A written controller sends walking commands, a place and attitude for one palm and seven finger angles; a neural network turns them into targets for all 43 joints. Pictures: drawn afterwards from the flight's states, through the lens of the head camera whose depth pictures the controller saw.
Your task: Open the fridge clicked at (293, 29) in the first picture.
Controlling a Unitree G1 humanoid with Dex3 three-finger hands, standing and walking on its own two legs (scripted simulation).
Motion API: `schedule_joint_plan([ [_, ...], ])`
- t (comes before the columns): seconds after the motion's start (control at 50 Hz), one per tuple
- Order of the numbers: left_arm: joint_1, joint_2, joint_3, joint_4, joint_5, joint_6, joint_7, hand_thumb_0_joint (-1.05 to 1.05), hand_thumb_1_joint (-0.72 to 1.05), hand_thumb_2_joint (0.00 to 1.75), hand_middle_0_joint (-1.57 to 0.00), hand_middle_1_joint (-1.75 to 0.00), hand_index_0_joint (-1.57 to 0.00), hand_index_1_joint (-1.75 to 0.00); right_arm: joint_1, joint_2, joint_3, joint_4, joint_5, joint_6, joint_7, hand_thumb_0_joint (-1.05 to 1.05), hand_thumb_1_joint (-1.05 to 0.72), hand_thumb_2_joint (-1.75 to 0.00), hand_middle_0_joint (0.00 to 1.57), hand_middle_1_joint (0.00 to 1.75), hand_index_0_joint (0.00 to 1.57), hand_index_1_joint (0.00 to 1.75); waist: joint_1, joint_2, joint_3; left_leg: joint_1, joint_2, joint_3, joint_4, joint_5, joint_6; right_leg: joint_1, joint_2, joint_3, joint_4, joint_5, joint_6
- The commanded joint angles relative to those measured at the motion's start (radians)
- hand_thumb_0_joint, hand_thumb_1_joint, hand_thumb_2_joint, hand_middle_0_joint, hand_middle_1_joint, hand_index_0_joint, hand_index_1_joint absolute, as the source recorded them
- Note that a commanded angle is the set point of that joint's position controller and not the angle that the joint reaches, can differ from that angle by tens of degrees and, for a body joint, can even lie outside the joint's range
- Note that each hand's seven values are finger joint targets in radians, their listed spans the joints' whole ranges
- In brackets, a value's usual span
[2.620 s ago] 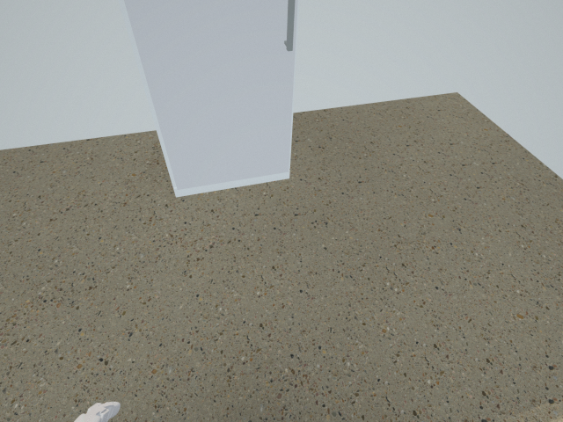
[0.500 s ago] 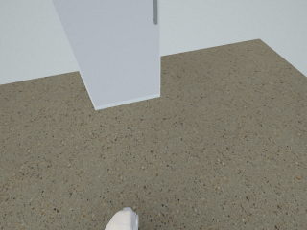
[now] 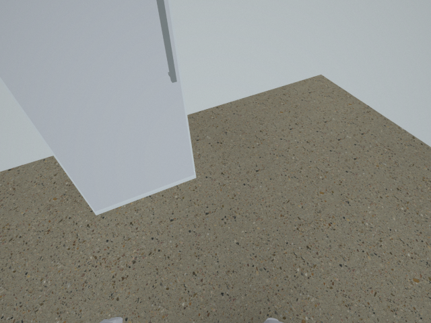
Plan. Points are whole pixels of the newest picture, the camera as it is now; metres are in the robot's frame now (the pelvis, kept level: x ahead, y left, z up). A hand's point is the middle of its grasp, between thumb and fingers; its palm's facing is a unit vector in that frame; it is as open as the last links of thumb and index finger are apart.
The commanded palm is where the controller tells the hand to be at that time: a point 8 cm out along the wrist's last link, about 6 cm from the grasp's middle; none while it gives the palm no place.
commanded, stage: walk to a spot facing it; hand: right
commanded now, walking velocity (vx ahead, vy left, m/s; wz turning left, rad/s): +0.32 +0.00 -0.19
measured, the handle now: (163, 28) +0.96 +0.21 +0.15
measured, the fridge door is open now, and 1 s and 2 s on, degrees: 0 0 0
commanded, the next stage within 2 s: turn to face it in 0.12 s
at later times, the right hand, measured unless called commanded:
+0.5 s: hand (315, 293) +0.23 -0.21 -0.17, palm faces -0.05 +0.98 -0.17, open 7.3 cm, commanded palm none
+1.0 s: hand (296, 234) +0.38 -0.19 -0.17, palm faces -0.25 +0.95 -0.18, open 7.4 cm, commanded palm none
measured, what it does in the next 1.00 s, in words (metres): walks ahead, turning left: right foot, then left foot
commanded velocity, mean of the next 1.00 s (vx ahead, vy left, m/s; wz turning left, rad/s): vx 0.05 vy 0.00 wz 0.37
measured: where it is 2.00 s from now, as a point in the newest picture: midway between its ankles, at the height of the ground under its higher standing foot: (215, 296)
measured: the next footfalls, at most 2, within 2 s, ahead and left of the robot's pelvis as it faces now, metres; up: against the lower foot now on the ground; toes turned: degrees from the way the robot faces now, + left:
right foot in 0.06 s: +0.16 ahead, -0.11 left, +0.00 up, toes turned -10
left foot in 0.58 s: +0.29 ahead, +0.11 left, +0.00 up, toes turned +17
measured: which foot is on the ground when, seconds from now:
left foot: down 0.00-0.08, up 0.10-0.56, down 0.58-1.00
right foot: up 0.00-0.04, down 0.06-0.60, up 0.62-0.98, down 1.00-1.00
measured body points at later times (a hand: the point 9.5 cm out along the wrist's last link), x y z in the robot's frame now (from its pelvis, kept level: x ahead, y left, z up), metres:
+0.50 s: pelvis +0.18 -0.03 +0.00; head +0.20 -0.03 +0.45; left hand +0.13 +0.19 -0.15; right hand +0.24 -0.26 -0.15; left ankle +0.25 +0.10 -0.69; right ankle +0.12 -0.11 -0.73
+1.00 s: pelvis +0.24 -0.04 -0.01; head +0.25 -0.05 +0.44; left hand +0.26 +0.23 -0.13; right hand +0.39 -0.24 -0.16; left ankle +0.26 +0.10 -0.73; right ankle +0.28 -0.14 -0.74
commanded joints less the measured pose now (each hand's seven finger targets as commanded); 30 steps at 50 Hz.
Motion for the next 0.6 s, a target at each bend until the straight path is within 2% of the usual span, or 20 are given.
schedule_joint_plan([
  [0.0,0.060,0.033,-0.005,-0.027,-0.004,-0.019,-0.008,0.00,0.90,0.90,-0.20,-0.30,-0.20,-0.30,0.059,-0.129,-0.027,-0.025,0.000,-0.013,-0.008,0.00,-0.90,-0.90,0.20,0.30,0.20,0.30,0.029,0.047,0.081,-0.094,0.268,-0.140,-0.093,0.208,0.104,0.210,0.060,-0.070,-0.162,-0.005,-0.021],
  [0.02,0.163,0.072,0.004,0.006,0.000,-0.025,0.000,0.00,0.90,0.90,-0.20,-0.30,-0.20,-0.30,0.057,-0.116,-0.025,-0.028,0.004,-0.009,-0.008,0.00,-0.90,-0.90,0.20,0.30,0.20,0.30,0.079,-0.006,0.024,-0.148,0.218,-0.081,0.087,0.295,0.075,0.395,0.071,-0.059,-0.237,0.003,-0.036],
  [0.04,0.301,0.178,0.031,0.035,0.012,-0.033,0.014,0.00,0.90,0.90,-0.20,-0.30,-0.20,-0.30,0.075,-0.073,-0.018,-0.048,0.010,-0.008,-0.001,0.00,-0.90,-0.90,0.20,0.30,0.20,0.30,0.130,-0.208,-0.068,-0.327,0.117,-0.011,0.385,0.164,0.015,0.620,-0.116,0.214,-0.327,-0.024,-0.111],
  [0.06,0.402,0.269,0.048,0.059,0.004,-0.028,0.022,0.00,0.90,0.90,-0.20,-0.30,-0.20,-0.30,0.022,-0.048,-0.007,-0.092,0.013,-0.011,0.005,0.00,-0.90,-0.90,0.20,0.30,0.20,0.30,0.153,-0.383,-0.103,-0.508,0.016,-0.034,0.688,-0.275,-0.012,0.688,-0.306,0.512,-0.452,0.050,-0.211],
  [0.08,0.372,0.231,0.035,0.071,-0.004,-0.026,0.039,0.00,0.90,0.90,-0.20,-0.30,-0.20,-0.30,-0.040,-0.081,-0.015,-0.097,0.009,-0.004,-0.004,0.00,-0.90,-0.90,0.20,0.30,0.20,0.30,0.151,-0.251,-0.080,-0.564,0.054,-0.156,0.815,-0.249,0.002,0.633,-0.318,0.519,-0.489,0.043,-0.211],
  [0.1,0.291,0.194,0.024,0.050,-0.007,-0.029,0.045,0.00,0.90,0.90,-0.20,-0.30,-0.20,-0.30,-0.063,-0.063,-0.018,-0.090,0.010,-0.004,0.001,0.00,-0.90,-0.90,0.20,0.30,0.20,0.30,0.113,-0.137,-0.016,-0.601,0.097,-0.184,0.850,-0.157,0.004,0.562,-0.297,0.442,-0.481,0.082,-0.206],
  [0.12,0.228,0.147,0.009,0.036,-0.008,-0.039,0.046,0.00,0.90,0.90,-0.20,-0.30,-0.20,-0.30,-0.051,-0.053,-0.018,-0.069,0.006,-0.001,0.008,0.00,-0.90,-0.90,0.20,0.30,0.20,0.30,0.079,-0.085,0.019,-0.572,0.127,-0.202,0.831,-0.076,-0.003,0.489,-0.253,0.336,-0.494,0.132,-0.174],
  [0.16,0.166,0.096,-0.007,0.038,-0.013,-0.055,0.049,0.00,0.90,0.90,-0.20,-0.30,-0.20,-0.30,0.018,-0.023,-0.015,-0.027,0.001,0.018,0.011,0.00,-0.90,-0.90,0.20,0.30,0.20,0.30,0.021,-0.074,0.016,-0.475,0.137,-0.198,0.772,0.005,-0.020,0.400,-0.190,0.168,-0.512,0.254,-0.133],
  [0.22,0.179,0.059,-0.005,0.047,-0.012,-0.059,0.056,0.00,0.90,0.90,-0.20,-0.30,-0.20,-0.30,0.055,0.013,-0.015,-0.012,-0.005,0.046,0.002,0.00,-0.90,-0.90,0.20,0.30,0.20,0.30,0.003,-0.062,0.019,-0.448,0.121,-0.186,0.705,0.052,-0.037,0.373,-0.160,0.072,-0.524,0.389,-0.135],
  [0.24,0.182,0.068,-0.008,0.051,-0.013,-0.058,0.057,0.00,0.90,0.90,-0.20,-0.30,-0.20,-0.30,0.054,0.019,-0.012,-0.014,-0.003,0.053,0.001,0.00,-0.90,-0.90,0.20,0.30,0.20,0.30,0.000,-0.053,0.026,-0.455,0.114,-0.185,0.682,0.061,-0.039,0.384,-0.160,0.045,-0.520,0.439,-0.135],
  [0.28,0.186,0.070,-0.013,0.062,-0.014,-0.057,0.060,0.00,0.90,0.90,-0.20,-0.30,-0.20,-0.30,0.036,0.021,-0.014,-0.019,0.000,0.062,0.000,0.00,-0.90,-0.90,0.20,0.30,0.20,0.30,-0.007,-0.084,0.040,-0.453,0.104,-0.187,0.623,0.094,-0.038,0.386,-0.155,-0.011,-0.511,0.524,-0.123],
  [0.34,0.183,0.085,-0.007,0.066,-0.011,-0.045,0.064,0.00,0.90,0.90,-0.20,-0.30,-0.20,-0.30,-0.031,0.012,-0.023,-0.051,0.000,0.077,0.005,0.00,-0.90,-0.90,0.20,0.30,0.20,0.30,0.003,-0.133,0.070,-0.453,0.084,-0.152,0.516,0.101,-0.035,0.403,-0.159,-0.066,-0.481,0.545,-0.129],
  [0.36,0.199,0.092,-0.005,0.071,-0.010,-0.040,0.066,0.00,0.90,0.90,-0.20,-0.30,-0.20,-0.30,-0.070,0.003,-0.027,-0.065,0.001,0.077,0.007,0.00,-0.90,-0.90,0.20,0.30,0.20,0.30,0.017,-0.124,0.083,-0.449,0.083,-0.148,0.481,0.095,-0.031,0.403,-0.168,-0.060,-0.468,0.561,-0.130],
  [0.42,0.205,0.104,0.006,0.075,-0.004,-0.024,0.070,0.00,0.90,0.90,-0.20,-0.30,-0.20,-0.30,-0.133,0.006,-0.034,-0.103,0.003,0.083,0.011,0.00,-0.90,-0.90,0.20,0.30,0.20,0.30,0.031,-0.150,0.091,-0.429,0.075,-0.134,0.382,0.061,-0.019,0.437,-0.201,-0.083,-0.415,0.537,-0.131],
  [0.46,0.213,0.110,0.012,0.075,-0.002,-0.014,0.070,0.00,0.90,0.90,-0.20,-0.30,-0.20,-0.30,-0.163,-0.003,-0.037,-0.125,0.002,0.079,0.013,0.00,-0.90,-0.90,0.20,0.30,0.20,0.30,0.040,-0.133,0.096,-0.382,0.057,-0.123,0.320,0.031,-0.004,0.439,-0.218,-0.074,-0.364,0.542,-0.125],
  [0.5,0.189,0.131,0.018,0.063,-0.004,-0.005,0.069,0.00,0.90,0.90,-0.20,-0.30,-0.20,-0.30,-0.111,-0.016,-0.040,-0.128,-0.001,0.074,0.013,0.00,-0.90,-0.90,0.20,0.30,0.20,0.30,0.005,-0.128,0.059,-0.281,0.026,-0.098,0.255,0.041,0.010,0.438,-0.222,-0.101,-0.255,0.587,-0.105],
  [0.52,0.184,0.136,0.019,0.056,-0.009,-0.002,0.066,0.00,0.90,0.90,-0.20,-0.30,-0.20,-0.30,-0.045,-0.041,-0.044,-0.116,-0.003,0.065,0.012,0.00,-0.90,-0.90,0.20,0.30,0.20,0.30,-0.026,-0.100,0.014,-0.181,0.005,-0.081,0.171,0.102,0.015,0.429,-0.198,-0.130,-0.141,0.602,-0.078],
  [0.54,0.185,0.131,0.019,0.042,-0.017,0.000,0.059,0.00,0.90,0.90,-0.20,-0.30,-0.20,-0.30,0.050,-0.095,-0.054,-0.095,-0.006,0.049,0.008,0.00,-0.90,-0.90,0.20,0.30,0.20,0.30,-0.072,-0.007,-0.052,0.004,0.054,-0.139,0.069,0.311,0.038,0.323,-0.157,-0.157,0.064,0.486,-0.029],
  [0.56,0.209,0.064,0.007,0.008,-0.028,0.000,0.050,0.00,0.90,0.90,-0.20,-0.30,-0.20,-0.30,0.121,-0.213,-0.076,-0.087,-0.008,0.032,-0.008,0.00,-0.90,-0.90,0.20,0.30,0.20,0.30,-0.081,0.290,-0.138,0.220,0.340,-0.550,0.021,0.767,0.165,0.020,0.003,-0.179,0.388,-0.166,0.042],
  [0.58,0.164,0.073,0.008,-0.015,-0.026,0.009,0.064,0.00,0.90,0.90,-0.20,-0.30,-0.20,-0.30,0.144,-0.231,-0.075,-0.083,0.022,0.043,-0.017,0.00,-0.90,-0.90,0.20,0.30,0.20,0.30,-0.079,0.204,-0.145,0.178,0.416,-0.587,-0.013,0.974,0.269,-0.034,0.049,-0.028,0.525,-0.417,0.053],
])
